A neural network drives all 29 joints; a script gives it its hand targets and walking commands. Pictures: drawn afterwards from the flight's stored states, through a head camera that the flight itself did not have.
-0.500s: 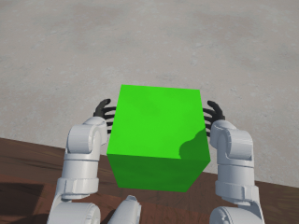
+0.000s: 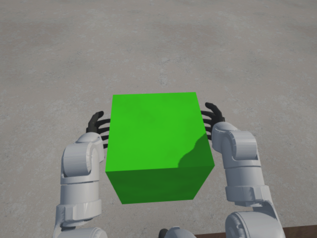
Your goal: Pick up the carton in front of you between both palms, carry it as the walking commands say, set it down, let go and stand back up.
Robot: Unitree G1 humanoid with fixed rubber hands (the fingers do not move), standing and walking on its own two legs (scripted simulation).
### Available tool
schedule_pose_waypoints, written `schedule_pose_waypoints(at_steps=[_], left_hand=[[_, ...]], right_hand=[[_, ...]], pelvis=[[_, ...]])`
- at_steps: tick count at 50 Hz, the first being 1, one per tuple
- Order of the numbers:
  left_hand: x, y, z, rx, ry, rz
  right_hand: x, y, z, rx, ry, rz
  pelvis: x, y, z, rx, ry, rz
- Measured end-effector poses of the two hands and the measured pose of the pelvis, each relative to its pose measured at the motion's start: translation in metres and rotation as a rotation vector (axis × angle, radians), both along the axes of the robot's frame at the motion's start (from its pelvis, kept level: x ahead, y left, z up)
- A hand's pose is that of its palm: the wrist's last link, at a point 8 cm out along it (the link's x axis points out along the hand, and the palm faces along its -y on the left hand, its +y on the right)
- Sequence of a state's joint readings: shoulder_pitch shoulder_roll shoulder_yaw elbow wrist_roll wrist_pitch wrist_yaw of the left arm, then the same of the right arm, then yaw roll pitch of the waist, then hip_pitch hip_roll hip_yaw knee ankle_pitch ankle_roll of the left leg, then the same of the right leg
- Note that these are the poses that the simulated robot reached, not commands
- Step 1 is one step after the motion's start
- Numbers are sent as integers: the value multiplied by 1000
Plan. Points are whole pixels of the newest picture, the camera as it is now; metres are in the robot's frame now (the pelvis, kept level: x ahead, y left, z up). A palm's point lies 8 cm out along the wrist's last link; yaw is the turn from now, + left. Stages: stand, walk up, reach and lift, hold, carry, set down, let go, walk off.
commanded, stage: carry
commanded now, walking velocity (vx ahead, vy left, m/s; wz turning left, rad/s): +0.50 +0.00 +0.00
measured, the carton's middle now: (156, 151) +0.35 -0.04 +0.02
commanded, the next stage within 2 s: none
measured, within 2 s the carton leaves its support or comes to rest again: neither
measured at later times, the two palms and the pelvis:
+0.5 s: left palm (92, 77) +0.75 +0.17 -0.03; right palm (163, 73) +0.76 -0.13 -0.03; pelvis +0.41 +0.01 -0.16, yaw -2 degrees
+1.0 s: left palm (108, 45) +1.09 +0.12 -0.07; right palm (162, 42) +1.09 -0.18 -0.06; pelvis +0.74 -0.02 -0.16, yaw +0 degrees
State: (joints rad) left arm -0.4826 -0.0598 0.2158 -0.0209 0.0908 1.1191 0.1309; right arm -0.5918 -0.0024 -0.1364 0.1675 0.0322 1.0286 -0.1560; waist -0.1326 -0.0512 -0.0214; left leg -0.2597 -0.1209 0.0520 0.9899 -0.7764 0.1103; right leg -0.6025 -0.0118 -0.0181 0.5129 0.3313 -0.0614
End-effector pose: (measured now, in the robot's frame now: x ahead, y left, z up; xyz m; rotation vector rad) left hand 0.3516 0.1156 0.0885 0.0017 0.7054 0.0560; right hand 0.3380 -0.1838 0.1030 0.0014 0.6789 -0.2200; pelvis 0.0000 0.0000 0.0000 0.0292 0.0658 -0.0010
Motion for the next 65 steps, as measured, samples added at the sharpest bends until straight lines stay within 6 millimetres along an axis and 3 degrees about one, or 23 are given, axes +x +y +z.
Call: schedule_pose_waypoints(at_steps=[5, 10, 15, 20, 24, 26, 31, 35, 41, 47, 50, 58, 65], left_hand=[[80, 11, -25, 47, -74, 66], [130, 32, -64, 43, 48, 132], [199, 43, -82, 49, 88, 150], [291, 52, -90, 59, 9, 140], [379, 56, -109, 37, -78, 102], [421, 54, -127, 27, -81, 72], [491, 32, -172, 23, 63, -7], [539, 14, -189, 0, 100, -33], [612, 1, -188, -11, 60, -14], [701, -1, -166, 23, -49, 42], [734, 4, -155, 46, -39, 70], [793, 20, -129, 11, 12, 177], [857, 27, -125, -21, -21, 164]], right_hand=[[105, 10, -31, 21, -73, 88], [176, 33, -71, 27, 47, 147], [246, 44, -98, 47, 87, 152], [329, 52, -113, 70, 8, 128], [404, 55, -128, 35, -78, 101], [438, 53, -140, -3, -81, 87], [486, 31, -183, 5, 65, 7], [522, 15, -196, 21, 98, -53], [601, 1, -192, 52, 53, -70], [711, -2, -175, 52, -52, 17], [756, 3, -167, 40, -38, 70], [834, 20, -144, 72, 11, 114], [880, 27, -146, 117, -26, 51]], pelvis=[[87, -16, -55, -25, -12, -14], [153, -27, -65, -32, 9, -12], [222, -23, -69, -34, 24, -12], [307, -10, -96, -55, 12, -25], [391, 3, -143, -78, -16, -28], [423, 7, -163, -44, -3, -19], [482, 17, -168, -36, 29, -18], [528, 19, -163, -45, 39, -24], [610, 9, -157, -48, 40, -25], [707, -14, -169, -37, 12, -16], [741, -23, -163, -35, 13, -2], [832, -31, -134, 18, 29, 16], [925, -13, -135, 12, 15, 7]])
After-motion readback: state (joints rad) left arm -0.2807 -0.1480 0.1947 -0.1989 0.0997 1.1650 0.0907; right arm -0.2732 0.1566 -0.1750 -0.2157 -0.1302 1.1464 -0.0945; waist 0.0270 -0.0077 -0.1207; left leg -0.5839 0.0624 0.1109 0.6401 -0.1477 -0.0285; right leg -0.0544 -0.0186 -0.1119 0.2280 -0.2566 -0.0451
